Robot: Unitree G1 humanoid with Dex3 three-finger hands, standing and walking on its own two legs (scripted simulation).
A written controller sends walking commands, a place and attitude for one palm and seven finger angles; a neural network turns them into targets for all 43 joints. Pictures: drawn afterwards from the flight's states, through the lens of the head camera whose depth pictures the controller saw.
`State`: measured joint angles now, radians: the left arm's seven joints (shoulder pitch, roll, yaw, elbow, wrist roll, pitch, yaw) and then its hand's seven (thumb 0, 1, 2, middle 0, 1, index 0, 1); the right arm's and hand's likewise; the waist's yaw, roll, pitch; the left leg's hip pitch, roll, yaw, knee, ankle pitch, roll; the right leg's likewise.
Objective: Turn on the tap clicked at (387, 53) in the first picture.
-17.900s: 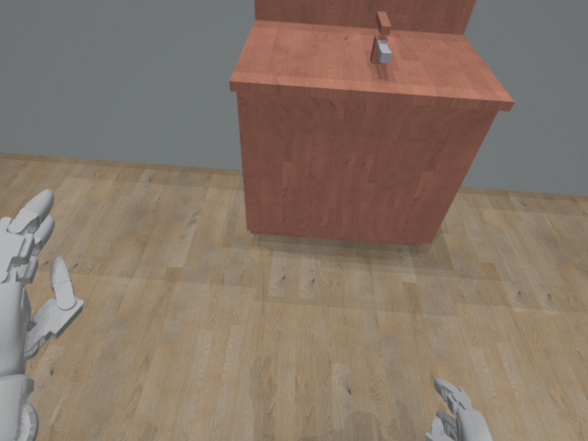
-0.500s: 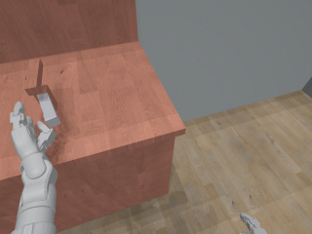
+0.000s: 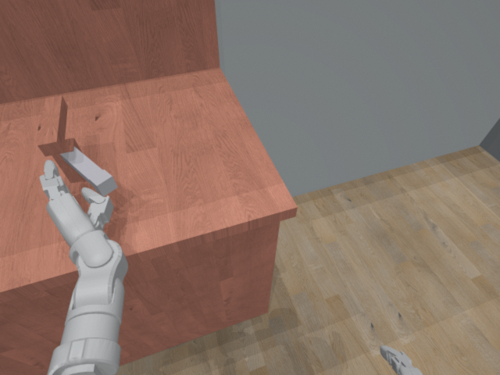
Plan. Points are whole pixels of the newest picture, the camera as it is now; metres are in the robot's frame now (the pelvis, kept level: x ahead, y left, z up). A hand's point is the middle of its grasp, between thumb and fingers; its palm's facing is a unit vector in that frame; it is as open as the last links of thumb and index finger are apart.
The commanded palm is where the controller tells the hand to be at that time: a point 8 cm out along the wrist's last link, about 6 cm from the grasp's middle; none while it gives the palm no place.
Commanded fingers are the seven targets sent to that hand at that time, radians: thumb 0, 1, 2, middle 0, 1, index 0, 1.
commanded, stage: push the lever round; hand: left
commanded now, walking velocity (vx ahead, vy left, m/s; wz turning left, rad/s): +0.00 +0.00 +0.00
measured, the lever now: (103, 183) +0.39 +0.27 +0.10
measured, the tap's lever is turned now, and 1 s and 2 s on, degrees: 31 59 86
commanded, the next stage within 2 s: lift the hand up off the lever in 2.00 s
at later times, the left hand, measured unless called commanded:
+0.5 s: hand (122, 194) +0.38 +0.24 +0.09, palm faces +0.78 -0.62 -0.08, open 7.8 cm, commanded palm +0.33 +0.25 +0.09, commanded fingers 0.00 0.90 0.90 -0.15 -0.15 -0.15 -0.15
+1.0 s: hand (139, 179) +0.42 +0.22 +0.08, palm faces +0.84 -0.54 -0.09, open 8.0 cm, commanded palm +0.37 +0.23 +0.09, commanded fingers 0.00 0.90 0.90 -0.15 -0.15 -0.15 -0.15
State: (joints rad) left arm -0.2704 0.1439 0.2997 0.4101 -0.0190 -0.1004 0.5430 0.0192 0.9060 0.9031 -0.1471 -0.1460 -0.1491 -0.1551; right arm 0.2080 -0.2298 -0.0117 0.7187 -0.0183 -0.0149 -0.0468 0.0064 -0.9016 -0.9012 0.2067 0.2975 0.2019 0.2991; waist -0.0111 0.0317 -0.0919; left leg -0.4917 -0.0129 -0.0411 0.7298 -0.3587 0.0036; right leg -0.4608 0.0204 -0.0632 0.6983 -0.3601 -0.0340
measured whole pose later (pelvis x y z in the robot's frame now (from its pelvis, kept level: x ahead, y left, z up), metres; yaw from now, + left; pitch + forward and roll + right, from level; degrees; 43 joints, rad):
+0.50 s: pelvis +0.00 -0.01 +0.00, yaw +1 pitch +7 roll -1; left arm -0.40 0.09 0.29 0.53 0.03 -0.08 0.71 0.02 0.90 0.90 -0.15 -0.15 -0.15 -0.15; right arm 0.17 -0.22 -0.02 0.75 -0.04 0.02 -0.04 0.01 -0.90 -0.90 0.21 0.30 0.20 0.30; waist -0.02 0.03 -0.10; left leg -0.50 -0.01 -0.05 0.73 -0.35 0.00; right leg -0.47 0.02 -0.08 0.70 -0.36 -0.04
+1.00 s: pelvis +0.00 -0.01 +0.00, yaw +1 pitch +10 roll -1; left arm -0.58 0.06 0.36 0.72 0.09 -0.10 0.87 0.02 0.90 0.90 -0.15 -0.15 -0.10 -0.14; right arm 0.23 -0.21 -0.04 0.79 -0.09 0.03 0.02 0.00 -0.90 -0.90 0.21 0.30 0.20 0.30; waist -0.05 0.03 -0.12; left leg -0.57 -0.01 -0.06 0.76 -0.37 -0.01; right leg -0.53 0.02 -0.08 0.73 -0.38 -0.04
